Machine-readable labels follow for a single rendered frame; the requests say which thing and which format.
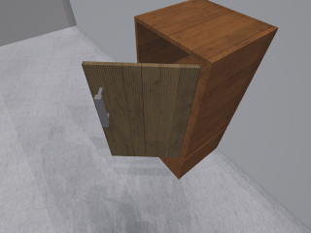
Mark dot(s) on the cupboard door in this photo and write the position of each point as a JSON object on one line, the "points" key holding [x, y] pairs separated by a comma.
{"points": [[149, 105]]}

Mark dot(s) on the handle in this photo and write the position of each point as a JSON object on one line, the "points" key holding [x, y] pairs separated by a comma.
{"points": [[100, 106]]}

